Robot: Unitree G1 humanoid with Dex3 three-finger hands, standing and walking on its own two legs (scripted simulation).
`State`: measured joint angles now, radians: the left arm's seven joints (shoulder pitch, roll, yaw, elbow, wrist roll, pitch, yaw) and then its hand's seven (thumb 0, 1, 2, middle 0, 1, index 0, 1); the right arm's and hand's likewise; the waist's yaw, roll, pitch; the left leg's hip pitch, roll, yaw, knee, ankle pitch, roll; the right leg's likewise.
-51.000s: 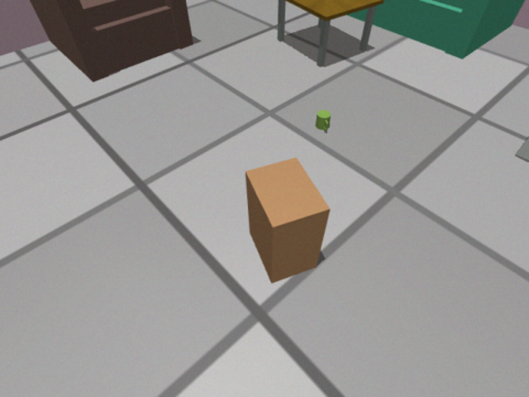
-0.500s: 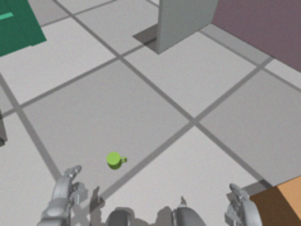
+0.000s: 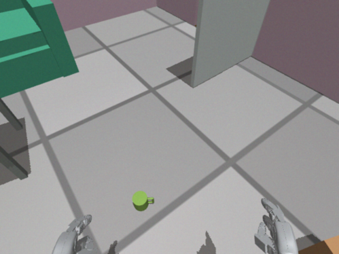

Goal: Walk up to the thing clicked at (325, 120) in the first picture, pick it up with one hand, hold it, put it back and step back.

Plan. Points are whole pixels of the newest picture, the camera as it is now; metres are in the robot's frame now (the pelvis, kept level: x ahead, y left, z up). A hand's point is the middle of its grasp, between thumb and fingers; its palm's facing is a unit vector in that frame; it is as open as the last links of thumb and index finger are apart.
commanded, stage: home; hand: left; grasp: from above
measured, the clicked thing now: (143, 200) +0.51 +0.16 -0.67
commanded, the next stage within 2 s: stand in 1.74 s
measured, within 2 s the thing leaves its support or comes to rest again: neither
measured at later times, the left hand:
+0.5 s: hand (95, 248) +0.16 +0.18 -0.05, palm faces +0.04 -0.98 -0.20, open 7.4 cm
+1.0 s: hand (96, 245) +0.17 +0.18 -0.05, palm faces +0.04 -0.98 -0.21, open 7.4 cm
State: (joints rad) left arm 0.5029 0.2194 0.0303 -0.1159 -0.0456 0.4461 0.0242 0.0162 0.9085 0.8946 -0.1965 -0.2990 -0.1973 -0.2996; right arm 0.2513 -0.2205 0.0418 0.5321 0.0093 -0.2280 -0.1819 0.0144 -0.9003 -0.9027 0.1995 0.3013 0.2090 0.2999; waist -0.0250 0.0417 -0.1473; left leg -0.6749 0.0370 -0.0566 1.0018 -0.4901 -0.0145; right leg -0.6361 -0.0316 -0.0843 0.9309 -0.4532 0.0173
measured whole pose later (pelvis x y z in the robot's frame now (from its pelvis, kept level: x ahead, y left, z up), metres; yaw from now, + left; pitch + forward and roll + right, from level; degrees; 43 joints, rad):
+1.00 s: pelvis +0.01 +0.00 +0.00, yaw -1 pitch +10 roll -3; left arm 0.50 0.22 0.03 -0.13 -0.05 0.46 0.02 0.02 0.91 0.89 -0.20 -0.30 -0.20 -0.30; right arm 0.27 -0.21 0.03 0.56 0.01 -0.24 -0.18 0.02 -0.90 -0.90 0.20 0.30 0.21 0.30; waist -0.03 0.05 -0.15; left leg -0.68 0.04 -0.05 1.01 -0.51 -0.01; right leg -0.64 -0.03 -0.07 0.94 -0.47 0.02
